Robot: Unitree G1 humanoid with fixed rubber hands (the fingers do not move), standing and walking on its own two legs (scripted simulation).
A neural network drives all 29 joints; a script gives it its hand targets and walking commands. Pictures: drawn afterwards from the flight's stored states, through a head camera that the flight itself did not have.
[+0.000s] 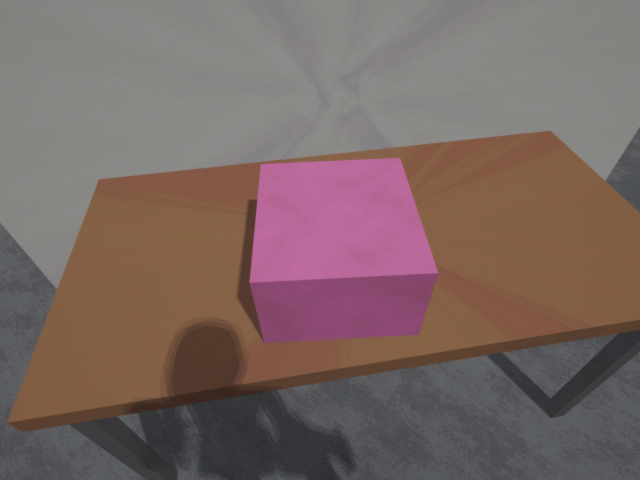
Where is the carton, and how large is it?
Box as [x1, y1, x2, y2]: [249, 158, 437, 342]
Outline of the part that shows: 399,158 261,164 249,282 264,342 418,334 437,275 437,270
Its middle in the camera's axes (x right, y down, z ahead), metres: +0.03 +0.00 +0.71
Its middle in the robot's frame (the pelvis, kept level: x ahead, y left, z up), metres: +0.54 +0.00 -0.05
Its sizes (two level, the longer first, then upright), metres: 0.288 0.270 0.171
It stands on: a table, 0.64 m high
